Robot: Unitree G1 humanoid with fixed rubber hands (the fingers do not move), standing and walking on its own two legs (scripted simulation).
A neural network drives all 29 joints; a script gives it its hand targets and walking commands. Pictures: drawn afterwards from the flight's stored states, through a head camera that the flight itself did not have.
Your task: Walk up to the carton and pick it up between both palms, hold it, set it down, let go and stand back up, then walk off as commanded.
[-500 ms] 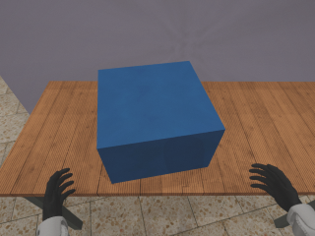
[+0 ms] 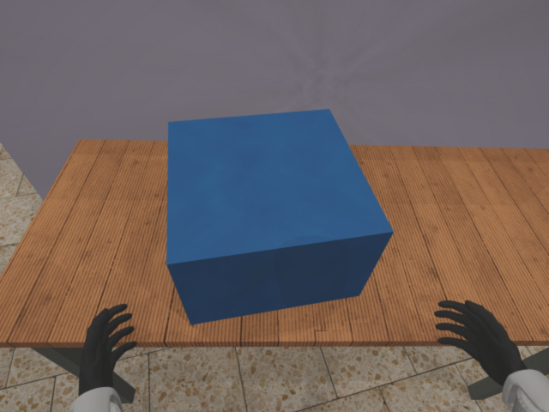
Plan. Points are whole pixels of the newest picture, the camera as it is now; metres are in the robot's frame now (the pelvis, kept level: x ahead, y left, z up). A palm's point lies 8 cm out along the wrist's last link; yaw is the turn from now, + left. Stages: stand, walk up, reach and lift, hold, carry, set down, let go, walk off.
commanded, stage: set down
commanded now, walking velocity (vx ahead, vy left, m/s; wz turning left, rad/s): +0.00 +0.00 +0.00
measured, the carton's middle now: (264, 209) +0.45 +0.06 +0.01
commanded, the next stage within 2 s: let go in 1.44 s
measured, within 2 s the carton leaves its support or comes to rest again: neither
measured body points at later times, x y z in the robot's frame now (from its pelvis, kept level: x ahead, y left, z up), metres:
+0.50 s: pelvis +0.02 +0.00 +0.00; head +0.04 +0.01 +0.45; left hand +0.17 +0.25 -0.02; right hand +0.23 -0.28 -0.03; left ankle -0.01 +0.15 -0.74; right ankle +0.01 -0.11 -0.74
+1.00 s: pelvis +0.01 +0.00 +0.00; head +0.03 +0.02 +0.45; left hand +0.17 +0.25 -0.03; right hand +0.22 -0.27 -0.03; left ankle -0.01 +0.15 -0.74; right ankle +0.01 -0.11 -0.74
